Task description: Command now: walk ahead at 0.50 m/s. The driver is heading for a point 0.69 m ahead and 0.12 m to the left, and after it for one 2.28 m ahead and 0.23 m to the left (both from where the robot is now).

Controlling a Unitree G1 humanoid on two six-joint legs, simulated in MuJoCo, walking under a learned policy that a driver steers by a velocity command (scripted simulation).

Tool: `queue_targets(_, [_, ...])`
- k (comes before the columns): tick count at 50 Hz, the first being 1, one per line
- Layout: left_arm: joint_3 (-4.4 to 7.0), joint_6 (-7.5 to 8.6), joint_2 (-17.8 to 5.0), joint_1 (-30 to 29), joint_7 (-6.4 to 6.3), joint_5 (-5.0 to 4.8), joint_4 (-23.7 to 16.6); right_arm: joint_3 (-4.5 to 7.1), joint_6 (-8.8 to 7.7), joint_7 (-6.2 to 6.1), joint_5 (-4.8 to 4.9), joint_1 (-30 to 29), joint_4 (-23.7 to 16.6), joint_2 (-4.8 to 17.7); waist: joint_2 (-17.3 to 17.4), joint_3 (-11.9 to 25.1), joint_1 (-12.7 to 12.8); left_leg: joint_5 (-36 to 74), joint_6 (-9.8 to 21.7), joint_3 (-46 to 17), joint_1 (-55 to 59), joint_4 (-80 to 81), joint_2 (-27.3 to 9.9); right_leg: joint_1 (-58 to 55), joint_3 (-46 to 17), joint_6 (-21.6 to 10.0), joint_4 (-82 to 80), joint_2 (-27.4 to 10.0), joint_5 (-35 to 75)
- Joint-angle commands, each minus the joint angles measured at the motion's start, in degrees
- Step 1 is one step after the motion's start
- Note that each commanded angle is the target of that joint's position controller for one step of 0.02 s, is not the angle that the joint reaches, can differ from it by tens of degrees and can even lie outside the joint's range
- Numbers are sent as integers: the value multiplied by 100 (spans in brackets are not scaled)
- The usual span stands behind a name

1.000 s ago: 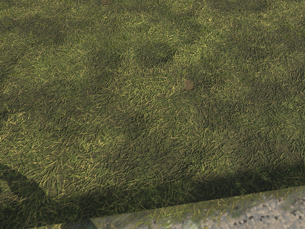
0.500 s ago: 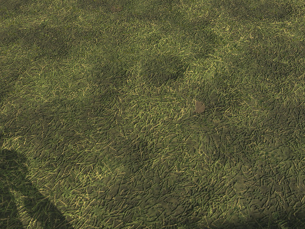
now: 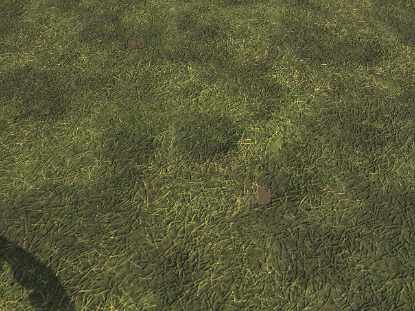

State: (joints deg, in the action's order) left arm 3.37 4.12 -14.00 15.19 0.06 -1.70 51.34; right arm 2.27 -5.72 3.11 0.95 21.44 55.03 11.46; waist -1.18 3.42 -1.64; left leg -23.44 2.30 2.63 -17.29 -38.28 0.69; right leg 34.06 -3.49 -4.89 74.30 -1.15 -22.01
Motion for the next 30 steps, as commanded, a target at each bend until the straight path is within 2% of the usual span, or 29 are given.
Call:
queue_targets(1, [14,-58,-156,-260,21,105,-576,161,-9,-234,-27,-205,-265,900,363,-658,313,2262,1269,-1842,-179,2122,-1527,781,29,115,-1031,-578,777])
queue_targets(2, [-25,-51,-62,-363,47,154,-606,170,16,-310,-52,-55,-231,914,342,-583,270,2623,1173,-1507,-180,2116,-1396,602,139,112,-1484,-572,1169])
queue_targets(3, [15,-31,-148,-133,117,217,-412,220,8,-365,-163,185,-145,968,184,-276,227,3069,1118,-1313,130,1629,-1334,483,233,74,-1277,-479,2164])
queue_targets(4, [29,-10,-177,-195,144,206,-398,184,-19,-395,-130,288,-137,894,186,-289,202,3604,1050,-1151,245,1565,-1286,638,242,73,-1507,-462,2439])
queue_targets(5, [83,101,-303,-1191,157,71,-807,136,-119,-505,18,981,21,736,440,-603,-217,2773,891,-1328,1391,1564,-1298,2007,-41,74,-2139,-495,2683])
queue_targets(6, [53,179,-267,-1738,189,67,-1005,118,-144,-570,44,1304,112,688,630,-659,-436,2465,858,-1564,2001,1388,-1432,2583,-136,74,-2660,-546,2772])
queue_targets(7, [35,221,-307,-1846,262,138,-1090,103,-101,-688,47,958,-41,693,460,-786,-325,1791,719,-1076,1326,1261,-1016,1806,-43,133,-3909,-464,3859])
queue_targets(8, [1,264,-145,-1924,360,241,-1061,88,-43,-734,26,836,-132,671,443,-654,-388,1315,603,-802,514,1167,-817,617,233,100,-4290,-177,5093])
queue_targets(9, [-15,248,-32,-1805,458,264,-1025,96,15,-710,16,730,-157,736,397,-502,-344,999,538,-647,-147,1104,-762,-357,330,35,-4329,12,5734])
queue_targets(10, [-10,171,-34,-1678,519,237,-1026,113,43,-675,18,600,-220,811,560,-468,-279,755,532,-630,-561,1014,-781,-891,299,-19,-4172,68,5930])
queue_targets(11, [-26,94,-51,-1677,536,175,-1078,84,77,-624,49,510,-259,738,682,-547,-238,602,506,-632,-635,771,-762,-1031,170,-48,-4216,28,5688])
queue_targets(12, [-29,45,-132,-1844,519,130,-1140,69,96,-585,69,514,-273,616,607,-646,-282,375,431,-615,-462,374,-717,-973,114,-62,-4448,-9,5556])
queue_targets(14, [-34,-23,-254,-1812,504,40,-1001,85,216,-632,96,690,-235,529,487,-711,-361,106,293,-730,349,-581,-793,-724,-97,84,-5035,-285,5611])
queue_targets(15, [-37,-7,-276,-1554,522,44,-862,71,267,-675,56,797,-236,499,340,-691,-329,111,223,-793,749,-1148,-740,-690,-205,131,-5535,-425,5688])
queue_targets(16, [-20,22,-269,-1008,521,45,-590,75,329,-702,51,760,-224,504,235,-546,-104,180,142,-767,999,-1929,-657,-1018,-189,166,-6122,-537,6065])
queue_targets(17, [20,39,-285,-246,504,83,-227,70,385,-686,84,748,-182,489,166,-301,199,349,45,-593,827,-2900,-478,-1918,24,186,-6611,-522,6671])
queue_targets(18, [99,14,-485,676,463,199,123,51,388,-607,43,899,-73,443,4,97,572,275,-97,-430,74,-4069,-214,-3369,242,151,-6293,-542,6872])
queue_targets(19, [128,-45,-779,1462,412,248,426,73,334,-549,42,1196,84,253,-878,544,794,-3063,-363,-458,-1472,-6430,403,-4992,-499,-201,-5295,-1341,8772])
queue_targets(20, [32,-30,-1041,1319,369,419,423,12,258,-512,175,1848,200,-11,-1797,786,463,-3690,-475,-1156,-2896,-7448,436,-5938,-335,-171,-3425,-1697,11586])
queue_targets(21, [164,-82,-1157,1140,361,251,398,-23,163,-461,268,2060,8,260,-2161,1459,309,-2969,-528,-1614,-3521,-7494,216,-6261,-1122,-827,-3066,-2163,11194])
queue_targets(22, [83,-128,-862,634,360,193,295,-36,171,-478,258,1729,-137,368,-1272,1702,134,-2451,-575,-1691,-3546,-7348,-123,-5574,-1399,-1137,-3437,-2254,9402])
queue_targets(23, [94,-119,-939,189,333,199,316,-84,268,-570,333,1447,-383,294,-1056,2033,-228,-1751,-546,-1427,-3333,-7301,-563,-4678,-2413,-1549,-4306,-2757,5613])
queue_targets(24, [34,-112,-768,-628,230,210,-149,76,419,-729,302,924,-333,720,134,1272,-220,-106,-389,-1101,-3142,-6268,-551,-3093,-2501,-1424,-5589,-2622,1687])
queue_targets(25, [-12,-22,-622,-875,186,277,-173,164,533,-792,165,576,-362,899,-66,565,-219,435,-317,-1158,-2726,-5985,-650,-2042,-2398,-1315,-5671,-2568,1732])
queue_targets(26, [-41,37,-568,-883,164,346,-79,157,586,-805,0,549,-380,702,-269,280,-301,573,-295,-1185,-2533,-5756,-677,-1488,-2130,-1133,-5670,-2376,1917])
queue_targets(27, [-97,74,-444,-814,110,370,-62,183,567,-798,-77,323,-475,484,-275,-329,-293,1075,-443,-1358,-2124,-4392,-683,-816,-1057,-897,-5768,-1714,2394])
queue_targets(28, [-84,83,-392,-663,5,435,66,188,499,-799,-96,131,-566,351,-517,-360,-272,1273,-517,-1141,-1824,-3394,-666,-823,-412,-730,-5789,-1297,2823])
queue_targets(29, [-102,93,-310,-482,-90,412,112,150,462,-768,-103,-113,-673,223,-691,-301,-174,1420,-584,-1001,-1792,-2465,-714,-1176,-26,-664,-5707,-1151,3537])
queue_targets(30, [-95,83,-321,-277,-173,402,167,132,443,-733,-87,-429,-817,190,-717,-152,-58,1475,-617,-950,-1613,-1950,-716,-1417,29,-655,-5623,-1192,4157])
